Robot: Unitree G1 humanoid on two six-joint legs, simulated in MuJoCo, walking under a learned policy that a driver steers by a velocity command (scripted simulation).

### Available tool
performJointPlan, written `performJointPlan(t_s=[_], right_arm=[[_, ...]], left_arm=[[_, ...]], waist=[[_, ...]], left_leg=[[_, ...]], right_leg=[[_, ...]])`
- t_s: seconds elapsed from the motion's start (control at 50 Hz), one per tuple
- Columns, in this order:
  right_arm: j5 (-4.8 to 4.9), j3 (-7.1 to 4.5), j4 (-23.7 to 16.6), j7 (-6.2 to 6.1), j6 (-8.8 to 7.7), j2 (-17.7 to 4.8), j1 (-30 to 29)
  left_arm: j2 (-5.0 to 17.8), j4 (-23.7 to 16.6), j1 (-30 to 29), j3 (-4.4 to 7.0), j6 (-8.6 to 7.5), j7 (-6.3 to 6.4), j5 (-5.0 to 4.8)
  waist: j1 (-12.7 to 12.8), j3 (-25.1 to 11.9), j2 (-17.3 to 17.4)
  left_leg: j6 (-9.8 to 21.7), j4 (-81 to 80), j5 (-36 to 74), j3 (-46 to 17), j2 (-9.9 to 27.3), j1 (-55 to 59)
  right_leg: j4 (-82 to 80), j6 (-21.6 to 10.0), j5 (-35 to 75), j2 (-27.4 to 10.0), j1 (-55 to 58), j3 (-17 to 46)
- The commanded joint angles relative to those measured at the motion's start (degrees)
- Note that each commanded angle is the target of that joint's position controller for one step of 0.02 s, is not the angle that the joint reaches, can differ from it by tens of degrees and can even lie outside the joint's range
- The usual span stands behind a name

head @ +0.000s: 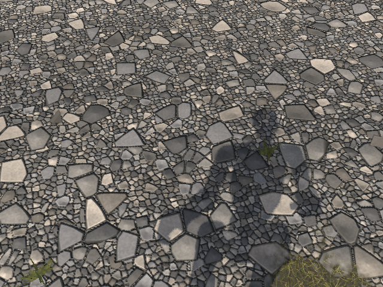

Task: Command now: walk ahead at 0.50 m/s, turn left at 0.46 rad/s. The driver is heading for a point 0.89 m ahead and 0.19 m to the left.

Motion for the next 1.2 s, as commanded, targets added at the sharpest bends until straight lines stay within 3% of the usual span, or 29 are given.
performJointPlan(t_s=[0.02,0.08,0.18,0.26,0.32,0.34,0.36,0.38,0.4,0.42,0.44,0.46,0.5,0.6,0.68,0.76,0.82,0.84,0.86,0.88,0.9,0.92,0.94,0.96,0.98,1.02,1.06,1.12,1.2], right_arm=[[-0.74,-1.99,-3.4,-0.94,-0.01,-7.1,4.4],[-0.33,-2.25,-3.1,-1.67,0.00,-7.8,3.2],[0.46,-3.05,-1.1,-2.95,0.90,-9.9,6.5],[0.99,-3.12,0.2,-3.17,1.68,-9.5,9.4],[0.59,-2.96,-0.1,-3.12,2.14,-8.3,8.1],[0.29,-2.15,-0.5,-2.92,2.03,-5.9,8.2],[-0.72,-0.76,-1.4,-2.70,1.82,-1.8,9.8],[1.26,-0.22,-3.5,-2.66,1.33,-1.0,16.2],[1.72,-1.44,-1.5,-2.97,1.54,-6.9,15.1],[1.18,-2.20,-2.1,-2.95,1.91,-9.2,9.6],[0.57,-2.21,-2.5,-3.01,2.18,-8.4,7.2],[0.21,-2.34,-3.1,-2.82,2.18,-7.7,5.5],[0.80,-2.21,-3.4,-2.24,2.59,-5.7,5.8],[0.36,-1.41,-5.2,-1.80,3.10,-3.0,1.4],[0.43,-0.76,-6.2,-0.47,2.29,-1.8,-4.3],[0.71,-0.53,-8.6,0.91,2.08,-1.6,-10.1],[0.35,-1.69,-9.4,1.35,2.47,-3.9,-8.6],[0.18,-2.66,-8.6,1.24,2.76,-5.6,-4.4],[0.31,-4.24,-6.5,0.78,3.02,-8.1,4.2],[0.63,-6.11,-4.0,-0.34,3.63,-11.8,14.3],[1.11,-6.84,-4.5,-0.91,3.16,-18.9,12.1],[0.70,-5.51,-6.3,-0.66,2.22,-14.2,14.5],[-0.02,-4.22,-4.9,-0.49,1.44,-10.3,12.4],[0.00,-3.57,-4.8,-0.54,1.05,-8.5,8.8],[-0.21,-2.78,-5.0,-0.62,0.89,-6.4,4.8],[-1.33,-1.93,-4.9,-0.75,0.27,-4.7,1.9],[-1.27,-2.07,-3.1,-0.84,-0.73,-5.7,2.4],[-1.56,-2.17,-0.6,-1.38,-1.39,-6.4,4.0],[-1.61,-2.04,1.4,-1.88,-1.59,-7.0,4.8]], left_arm=[[7.5,-8.0,-4.9,1.84,-2.26,-0.05,1.06],[5.5,-7.5,-2.7,1.27,-0.80,0.36,1.53],[2.9,-9.6,-13.5,0.08,-0.92,0.27,1.17],[5.3,-10.4,-16.4,1.24,-1.65,-0.23,0.03],[7.2,-9.1,-11.1,2.79,-2.26,-0.17,-0.21],[8.8,-8.4,-6.0,3.61,-2.50,0.21,0.36],[11.8,-7.9,2.0,4.47,-2.43,0.69,1.01],[15.4,-5.7,5.2,5.47,-1.48,0.14,1.36],[9.9,-6.9,3.0,4.43,-1.31,-0.15,0.39],[7.2,-7.2,1.1,3.71,-1.02,0.10,0.19],[6.2,-7.3,-1.1,3.24,-0.85,0.12,0.68],[5.0,-6.8,-2.5,2.93,-0.71,0.23,0.89],[4.2,-5.8,-3.2,2.75,-1.05,0.48,1.09],[6.6,-2.7,-2.1,3.78,-1.34,0.57,0.78],[8.2,-0.9,-1.8,4.03,-0.62,0.81,0.44],[10.0,1.3,0.8,4.52,0.38,0.89,-0.56],[12.3,1.7,0.6,5.25,1.38,1.21,-1.35],[13.1,1.7,0.3,5.52,1.78,1.46,-1.57],[12.9,1.4,-0.5,5.38,2.09,1.69,-1.81],[10.7,0.5,0.2,4.46,1.83,1.90,-0.76],[1.8,-3.0,6.3,1.51,0.54,0.88,1.96],[6.4,-3.7,0.7,1.96,-1.57,0.11,0.18],[9.3,-4.5,-4.1,2.78,-2.42,-0.35,-2.34],[8.3,-4.4,-4.6,2.32,-2.72,-0.11,-2.19],[8.1,-3.3,-4.5,2.41,-2.44,0.22,-0.93],[7.7,-1.8,-1.4,2.65,-0.88,0.03,-0.50],[5.8,-0.8,-0.3,2.29,0.53,0.10,-0.42],[4.4,-1.8,-4.6,1.89,1.28,0.31,-0.37],[2.8,-3.1,-10.4,1.44,0.65,-0.69,-0.93]], waist=[[-1.2,-5.4,0.4],[0.8,-3.8,2.8],[-3.3,-2.7,4.4],[-3.8,-3.4,5.9],[-0.1,-4.3,7.7],[2.4,-8.0,6.5],[4.9,-15.8,-1.9],[1.4,-19.6,-21.1],[2.6,-14.0,-12.2],[3.8,-7.9,-7.2],[3.0,-5.1,-3.5],[2.4,-2.7,-3.6],[1.1,-2.0,-6.4],[1.4,-0.8,-3.8],[3.3,0.4,-3.0],[4.7,2.3,-2.8],[1.9,-0.3,-4.6],[-0.9,-3.1,-5.2],[-5.9,-7.6,-4.1],[-10.3,-12.6,0.1],[-2.4,-17.4,16.7],[-7.2,-25.9,10.6],[-7.7,-16.9,6.8],[-5.1,-11.5,3.0],[-2.9,-8.1,1.5],[0.1,-6.4,3.8],[0.8,-5.1,3.4],[-0.5,-1.8,2.9],[-3.3,0.4,3.1]], left_leg=[[12.7,-15.3,8.5,-25.2,16.4,19.6],[13.2,-17.3,14.5,-20.1,14.3,11.3],[8.4,-16.2,7.8,-14.9,9.2,4.5],[6.4,-11.5,0.9,-21.4,11.4,10.2],[4.2,-4.9,0.7,-24.6,11.4,11.9],[2.3,2.4,0.8,-22.3,8.8,9.7],[0.0,19.1,-10.7,-16.5,4.4,3.0],[-2.6,35.2,-26.8,-10.2,-0.4,-15.8],[-3.7,42.2,-22.8,-11.4,4.0,-21.4],[-4.2,43.8,-17.4,-9.9,5.6,-22.5],[-4.7,43.0,-13.4,-8.7,7.4,-20.6],[-4.9,40.7,-10.7,-8.6,8.8,-19.9],[-5.2,38.5,-8.3,-7.1,10.7,-16.7],[-6.5,29.4,-2.0,-6.0,11.8,-20.3],[-5.8,16.6,8.2,-2.8,11.3,-17.4],[-3.6,8.7,7.8,0.5,10.2,-15.7],[-0.3,6.2,0.1,4.4,6.2,-8.8],[1.3,5.5,-2.1,5.8,4.0,-2.7],[3.4,2.0,1.0,6.3,1.7,9.5],[6.1,1.0,2.2,-1.2,4.9,27.3],[16.9,-2.3,-4.5,-33.7,21.0,46.5],[19.8,-11.6,-15.2,-48.6,24.9,48.8],[16.0,-13.3,-11.6,-38.8,23.7,42.5],[13.7,-13.3,-5.7,-31.0,21.7,33.6],[12.0,-13.6,2.2,-24.8,19.7,25.8],[11.2,-16.4,10.7,-18.4,17.4,16.9],[11.2,-18.8,15.6,-13.1,17.1,13.2],[9.5,-21.1,16.7,-6.8,15.8,13.2],[6.1,-23.0,12.7,-0.1,14.6,14.7]], right_leg=[[-2.4,0.9,3.1,-5.8,-19.4,3.6],[-10.7,3.9,4.6,-6.0,-16.2,1.5],[-32.1,5.8,24.9,-2.1,-8.3,-0.1],[-39.5,4.5,24.8,-1.0,-5.5,2.8],[-43.0,1.1,19.3,-1.3,2.1,2.2],[-43.8,-1.1,17.9,-4.3,11.0,3.9],[-43.9,-4.7,13.7,-14.9,24.8,14.5],[-50.8,-12.9,-3.2,-25.3,36.7,41.6],[-53.0,-11.9,-13.1,-24.7,32.9,42.4],[-53.1,-9.7,-9.1,-22.4,27.1,33.0],[-53.7,-8.8,-0.4,-19.8,21.5,25.6],[-54.8,-8.8,6.0,-17.8,17.9,20.4],[-57.3,-8.4,12.0,-15.4,14.0,13.0],[-60.0,-10.4,23.3,-16.3,15.3,3.7],[-60.2,-8.9,27.3,-15.1,16.6,-4.2],[-58.9,-7.5,30.6,-16.6,21.0,-8.0],[-50.9,-5.8,52.5,-17.2,24.4,-11.4],[-43.9,-5.2,61.0,-16.8,24.4,-12.6],[-32.8,-3.7,62.3,-15.3,20.4,-14.3],[-16.6,-1.4,47.9,-13.1,7.1,-14.2],[4.4,2.1,-8.7,-1.8,-19.5,-10.5],[11.1,1.6,-11.6,-0.4,-25.7,2.7],[9.8,0.5,-5.1,-3.7,-29.2,2.6],[4.9,0.0,0.1,-6.5,-27.0,1.7],[0.6,0.5,3.1,-8.7,-23.4,1.2],[-2.3,1.3,6.4,-10.4,-16.3,1.3],[-4.9,2.5,9.2,-10.4,-15.4,0.4],[-12.7,3.4,18.8,-10.3,-19.5,1.0],[-27.0,2.3,31.7,-7.5,-17.5,0.0]])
